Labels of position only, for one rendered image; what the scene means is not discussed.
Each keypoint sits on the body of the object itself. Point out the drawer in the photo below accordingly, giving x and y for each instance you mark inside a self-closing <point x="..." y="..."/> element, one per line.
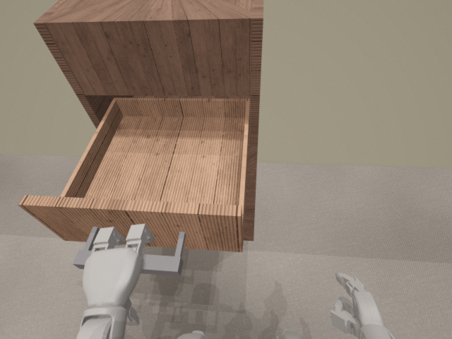
<point x="176" y="164"/>

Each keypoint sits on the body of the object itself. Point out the robot right hand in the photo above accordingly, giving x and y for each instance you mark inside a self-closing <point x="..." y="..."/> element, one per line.
<point x="349" y="316"/>

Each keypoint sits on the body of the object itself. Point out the left robot forearm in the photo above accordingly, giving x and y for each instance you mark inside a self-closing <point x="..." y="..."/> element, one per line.
<point x="103" y="322"/>

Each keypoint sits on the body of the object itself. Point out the handle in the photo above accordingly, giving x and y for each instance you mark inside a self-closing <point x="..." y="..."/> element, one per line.
<point x="152" y="264"/>

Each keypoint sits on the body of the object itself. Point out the robot left hand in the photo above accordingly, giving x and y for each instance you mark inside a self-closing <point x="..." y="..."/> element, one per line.
<point x="110" y="275"/>

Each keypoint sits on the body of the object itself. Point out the right robot forearm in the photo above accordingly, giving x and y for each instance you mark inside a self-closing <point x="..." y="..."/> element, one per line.
<point x="374" y="331"/>

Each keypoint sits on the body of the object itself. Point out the robot right shin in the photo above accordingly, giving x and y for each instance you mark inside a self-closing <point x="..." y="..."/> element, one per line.
<point x="289" y="332"/>

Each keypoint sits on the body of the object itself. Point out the cabinet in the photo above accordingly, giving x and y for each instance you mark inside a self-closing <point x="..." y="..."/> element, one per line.
<point x="161" y="49"/>

